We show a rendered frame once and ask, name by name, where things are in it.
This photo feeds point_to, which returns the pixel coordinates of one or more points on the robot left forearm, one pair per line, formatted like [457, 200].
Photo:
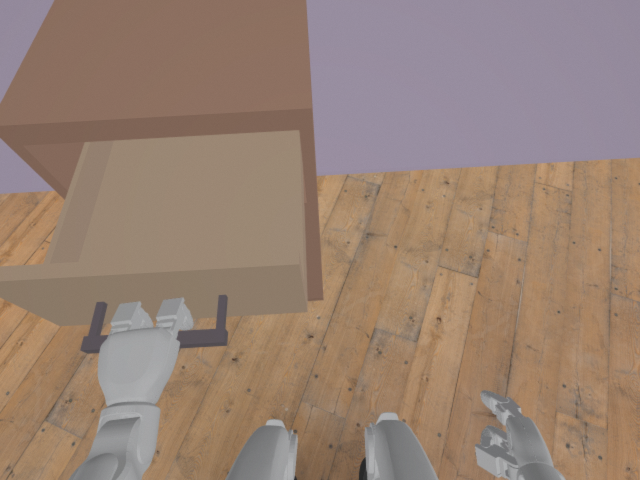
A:
[124, 445]

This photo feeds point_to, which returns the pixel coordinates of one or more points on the cabinet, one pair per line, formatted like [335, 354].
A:
[105, 70]

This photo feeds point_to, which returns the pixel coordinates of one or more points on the handle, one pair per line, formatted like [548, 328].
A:
[187, 339]

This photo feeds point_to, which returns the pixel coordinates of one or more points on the drawer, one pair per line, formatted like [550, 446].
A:
[162, 218]

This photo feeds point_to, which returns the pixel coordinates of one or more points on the right robot hand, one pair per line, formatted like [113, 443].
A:
[503, 453]

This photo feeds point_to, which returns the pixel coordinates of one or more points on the robot right thigh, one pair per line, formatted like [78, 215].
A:
[393, 452]

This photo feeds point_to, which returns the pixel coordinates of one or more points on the robot left shin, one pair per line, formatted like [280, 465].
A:
[275, 422]

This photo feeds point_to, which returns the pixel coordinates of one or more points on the left robot hand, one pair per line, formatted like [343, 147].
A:
[137, 359]

